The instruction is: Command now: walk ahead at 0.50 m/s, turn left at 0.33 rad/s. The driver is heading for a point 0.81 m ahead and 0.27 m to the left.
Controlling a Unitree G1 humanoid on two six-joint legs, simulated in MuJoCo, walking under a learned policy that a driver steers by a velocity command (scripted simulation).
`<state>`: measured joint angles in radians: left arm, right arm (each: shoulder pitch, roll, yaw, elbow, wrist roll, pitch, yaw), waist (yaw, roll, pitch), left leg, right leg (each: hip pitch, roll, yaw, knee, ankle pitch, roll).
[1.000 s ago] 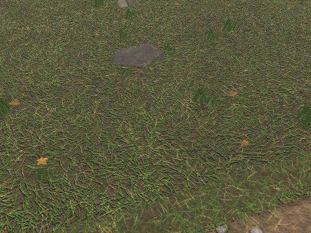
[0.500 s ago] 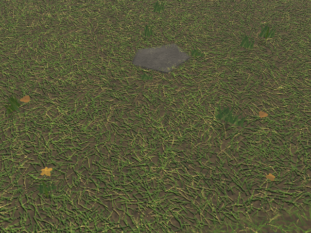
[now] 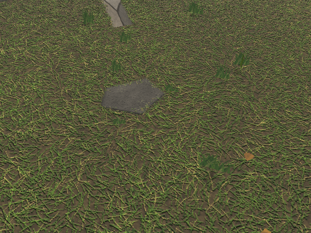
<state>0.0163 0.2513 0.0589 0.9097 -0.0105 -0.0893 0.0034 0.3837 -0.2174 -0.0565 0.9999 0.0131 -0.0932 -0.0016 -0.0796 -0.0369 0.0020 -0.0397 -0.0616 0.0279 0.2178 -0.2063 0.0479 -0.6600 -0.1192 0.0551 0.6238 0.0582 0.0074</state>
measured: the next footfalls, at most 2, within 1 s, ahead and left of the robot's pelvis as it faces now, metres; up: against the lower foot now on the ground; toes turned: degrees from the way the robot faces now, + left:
right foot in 0.14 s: +0.26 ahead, -0.15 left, +0.00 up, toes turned +4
left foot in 0.68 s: +0.47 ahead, +0.17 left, +0.00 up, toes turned +26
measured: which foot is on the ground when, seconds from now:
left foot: down 0.00-0.14, up 0.16-0.66, down 0.68-1.00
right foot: up 0.00-0.12, down 0.14-0.68, up 0.70-1.00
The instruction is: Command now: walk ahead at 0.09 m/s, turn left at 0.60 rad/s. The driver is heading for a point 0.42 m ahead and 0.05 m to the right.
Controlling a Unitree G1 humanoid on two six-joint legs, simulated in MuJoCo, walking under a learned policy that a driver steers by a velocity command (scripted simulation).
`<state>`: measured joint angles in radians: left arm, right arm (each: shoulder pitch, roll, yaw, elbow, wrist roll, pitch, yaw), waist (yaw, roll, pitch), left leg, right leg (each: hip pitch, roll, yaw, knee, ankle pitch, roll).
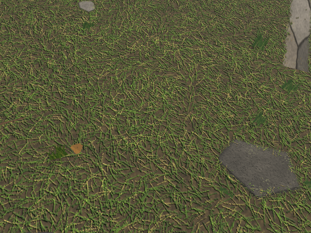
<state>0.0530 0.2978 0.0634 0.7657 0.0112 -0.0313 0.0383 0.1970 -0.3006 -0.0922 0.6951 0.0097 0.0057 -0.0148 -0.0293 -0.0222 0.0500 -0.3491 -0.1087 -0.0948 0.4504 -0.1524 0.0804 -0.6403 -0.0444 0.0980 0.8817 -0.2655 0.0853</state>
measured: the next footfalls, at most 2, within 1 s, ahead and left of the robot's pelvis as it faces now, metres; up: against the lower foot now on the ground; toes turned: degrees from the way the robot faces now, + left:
right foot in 0.16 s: +0.14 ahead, -0.15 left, +0.00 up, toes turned +8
left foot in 0.46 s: +0.06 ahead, +0.11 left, +0.00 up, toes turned +4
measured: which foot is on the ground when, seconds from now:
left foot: down 0.00-0.16, up 0.18-0.44, down 0.46-0.92, up 0.94-1.00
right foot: up 0.00-0.14, down 0.16-1.00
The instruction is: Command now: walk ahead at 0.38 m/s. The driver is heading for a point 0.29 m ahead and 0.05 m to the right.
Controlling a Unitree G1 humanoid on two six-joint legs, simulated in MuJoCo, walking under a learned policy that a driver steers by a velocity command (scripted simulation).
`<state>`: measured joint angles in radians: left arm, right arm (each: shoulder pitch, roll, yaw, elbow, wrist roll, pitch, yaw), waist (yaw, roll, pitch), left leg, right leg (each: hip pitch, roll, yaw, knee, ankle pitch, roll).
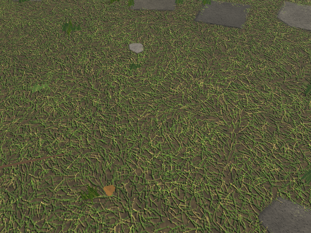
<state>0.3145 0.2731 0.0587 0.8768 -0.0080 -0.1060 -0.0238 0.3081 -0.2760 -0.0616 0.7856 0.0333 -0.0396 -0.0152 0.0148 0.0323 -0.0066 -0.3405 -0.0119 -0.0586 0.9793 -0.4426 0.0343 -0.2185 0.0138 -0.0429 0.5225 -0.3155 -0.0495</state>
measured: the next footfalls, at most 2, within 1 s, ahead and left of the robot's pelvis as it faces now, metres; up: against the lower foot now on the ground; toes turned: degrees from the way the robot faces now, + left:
left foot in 0.36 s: +0.35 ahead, +0.13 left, +0.00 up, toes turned +1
right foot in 0.68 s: +0.30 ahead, -0.11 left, +0.00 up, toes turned -1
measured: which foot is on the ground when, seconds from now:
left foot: up 0.00-0.34, down 0.36-1.00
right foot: down 0.00-0.36, up 0.38-0.66, down 0.68-1.00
